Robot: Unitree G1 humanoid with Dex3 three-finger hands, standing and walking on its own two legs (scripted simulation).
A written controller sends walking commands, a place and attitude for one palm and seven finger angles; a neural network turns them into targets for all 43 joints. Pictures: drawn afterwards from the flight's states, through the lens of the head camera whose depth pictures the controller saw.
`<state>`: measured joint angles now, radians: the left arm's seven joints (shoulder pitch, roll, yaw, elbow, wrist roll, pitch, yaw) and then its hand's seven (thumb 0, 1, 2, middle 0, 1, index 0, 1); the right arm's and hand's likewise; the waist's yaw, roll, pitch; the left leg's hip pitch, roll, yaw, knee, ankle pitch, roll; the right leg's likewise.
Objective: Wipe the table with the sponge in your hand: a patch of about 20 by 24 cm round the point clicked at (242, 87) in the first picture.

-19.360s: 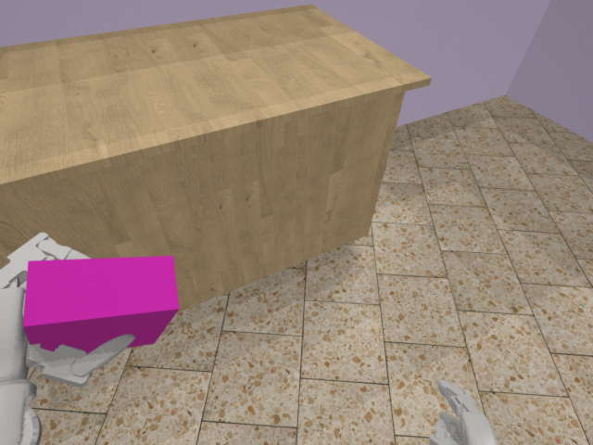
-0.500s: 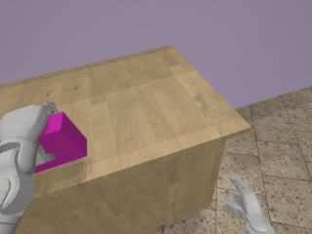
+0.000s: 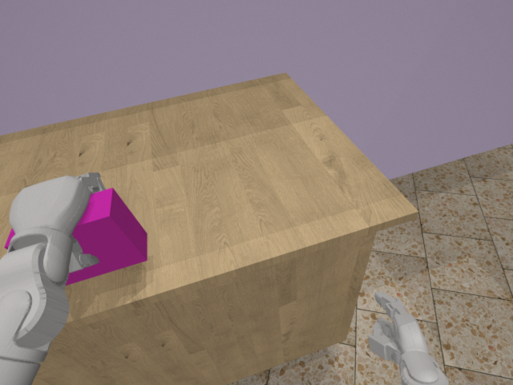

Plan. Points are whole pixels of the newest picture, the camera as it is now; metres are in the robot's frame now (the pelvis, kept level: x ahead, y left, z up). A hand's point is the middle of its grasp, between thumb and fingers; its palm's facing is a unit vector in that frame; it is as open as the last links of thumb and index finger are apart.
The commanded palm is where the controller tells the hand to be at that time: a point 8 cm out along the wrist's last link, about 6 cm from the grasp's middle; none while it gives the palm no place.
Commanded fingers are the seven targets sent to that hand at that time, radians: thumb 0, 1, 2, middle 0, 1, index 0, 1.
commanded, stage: move the sponge above the wiping area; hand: left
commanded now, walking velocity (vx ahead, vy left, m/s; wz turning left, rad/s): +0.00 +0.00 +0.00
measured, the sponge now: (92, 246) +0.25 +0.31 +0.11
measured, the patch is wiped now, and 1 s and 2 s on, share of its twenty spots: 0.00 0.00 0.00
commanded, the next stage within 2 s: none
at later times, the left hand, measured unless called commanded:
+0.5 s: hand (72, 231) +0.25 +0.33 +0.15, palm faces +0.05 -0.03 -1.00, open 10.0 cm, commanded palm +0.22 +0.33 +0.21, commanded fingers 0.00 0.10 1.30 -1.20 -1.60 -1.20 -1.60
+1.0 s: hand (73, 224) +0.25 +0.33 +0.15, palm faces +0.09 -0.04 -1.00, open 10.0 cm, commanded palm +0.22 +0.32 +0.22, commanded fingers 0.00 0.10 1.30 -1.20 -1.60 -1.20 -1.60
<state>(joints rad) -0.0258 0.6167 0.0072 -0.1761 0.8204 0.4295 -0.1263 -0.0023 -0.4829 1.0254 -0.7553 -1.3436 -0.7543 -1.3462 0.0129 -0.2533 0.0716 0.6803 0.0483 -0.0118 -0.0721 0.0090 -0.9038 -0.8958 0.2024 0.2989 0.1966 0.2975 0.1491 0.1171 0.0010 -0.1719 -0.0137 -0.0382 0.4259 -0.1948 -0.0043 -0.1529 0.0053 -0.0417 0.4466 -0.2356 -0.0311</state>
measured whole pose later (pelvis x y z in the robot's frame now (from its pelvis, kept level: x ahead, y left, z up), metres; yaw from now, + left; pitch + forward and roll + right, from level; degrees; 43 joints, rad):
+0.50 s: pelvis +0.00 -0.01 +0.00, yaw +0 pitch -3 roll +0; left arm 0.01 0.65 0.08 -0.07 0.81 0.31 -0.11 0.00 -0.48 1.03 -0.75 -1.34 -0.75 -1.35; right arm 0.07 -0.27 0.05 0.69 0.05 -0.02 -0.08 0.01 -0.90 -0.90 0.20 0.30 0.20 0.30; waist 0.13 0.11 0.01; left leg -0.18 0.00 -0.05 0.45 -0.21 -0.01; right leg -0.15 0.02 -0.05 0.45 -0.24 -0.04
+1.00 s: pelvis +0.01 +0.00 +0.00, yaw +0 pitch -3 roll +0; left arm -0.04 0.62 0.04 -0.09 0.82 0.38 -0.11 0.00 -0.48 1.03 -0.75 -1.34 -0.75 -1.35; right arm 0.04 -0.26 0.06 0.68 0.05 -0.01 -0.07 0.01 -0.90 -0.90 0.20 0.30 0.20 0.30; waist 0.14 0.12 0.00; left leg -0.18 -0.01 -0.05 0.43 -0.21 0.00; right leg -0.15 0.01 -0.05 0.44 -0.24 -0.03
